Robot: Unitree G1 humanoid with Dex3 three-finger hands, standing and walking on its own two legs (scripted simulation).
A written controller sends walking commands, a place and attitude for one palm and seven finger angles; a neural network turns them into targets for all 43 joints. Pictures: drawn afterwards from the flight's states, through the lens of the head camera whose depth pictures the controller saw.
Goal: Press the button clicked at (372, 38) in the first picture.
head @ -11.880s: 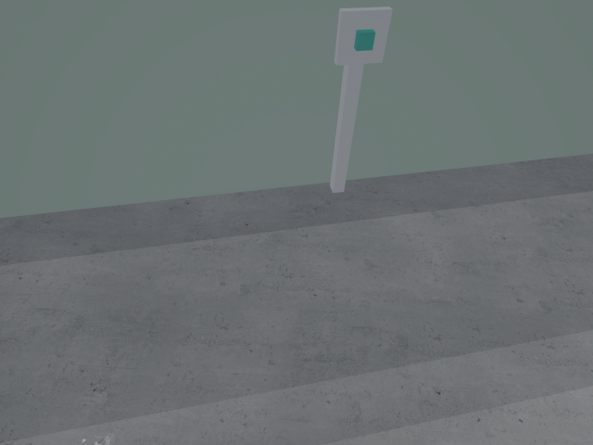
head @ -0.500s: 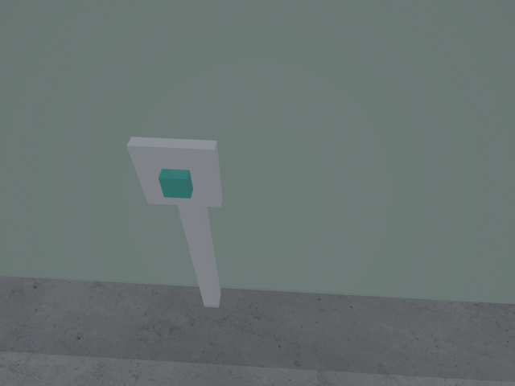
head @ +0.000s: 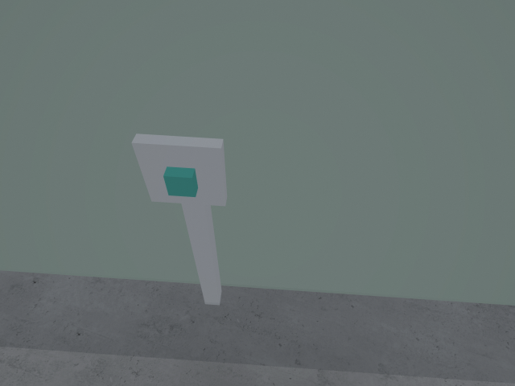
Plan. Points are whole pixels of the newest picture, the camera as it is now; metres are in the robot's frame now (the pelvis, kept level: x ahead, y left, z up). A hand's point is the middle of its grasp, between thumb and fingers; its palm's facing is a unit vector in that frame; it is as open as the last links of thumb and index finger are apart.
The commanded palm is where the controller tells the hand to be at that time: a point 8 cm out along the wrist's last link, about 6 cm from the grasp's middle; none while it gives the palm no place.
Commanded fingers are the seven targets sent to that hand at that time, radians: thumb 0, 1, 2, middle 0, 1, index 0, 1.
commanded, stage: raise the hand and make a fist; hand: left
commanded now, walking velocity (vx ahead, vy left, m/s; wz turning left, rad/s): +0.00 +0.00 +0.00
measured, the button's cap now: (181, 181) +0.51 +0.20 -0.01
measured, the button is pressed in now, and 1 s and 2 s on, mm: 0 0 0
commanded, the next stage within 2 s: aim a knuckle at the button in 1.96 s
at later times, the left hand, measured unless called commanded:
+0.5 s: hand (139, 382) +0.14 +0.19 -0.07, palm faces +0.09 -0.99 -0.04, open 4.6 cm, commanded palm +0.13 +0.24 -0.06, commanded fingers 0.00 0.90 0.90 -0.97 -1.14 -0.97 -1.14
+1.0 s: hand (142, 354) +0.18 +0.19 -0.05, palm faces +0.01 -1.00 -0.05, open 3.1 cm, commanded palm +0.15 +0.25 -0.04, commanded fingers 0.00 0.90 0.90 -1.30 -1.50 -1.30 -1.50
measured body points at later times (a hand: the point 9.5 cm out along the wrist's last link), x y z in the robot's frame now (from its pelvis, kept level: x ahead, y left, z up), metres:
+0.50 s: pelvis -0.02 -0.02 -0.11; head +0.05 +0.00 +0.33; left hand +0.13 +0.24 -0.07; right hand +0.23 -0.23 -0.16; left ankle +0.02 +0.09 -0.74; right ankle +0.01 -0.12 -0.74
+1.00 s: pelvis -0.01 -0.01 -0.10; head +0.05 +0.00 +0.35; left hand +0.17 +0.25 -0.04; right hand +0.17 -0.26 -0.17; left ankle +0.02 +0.09 -0.74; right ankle +0.01 -0.12 -0.74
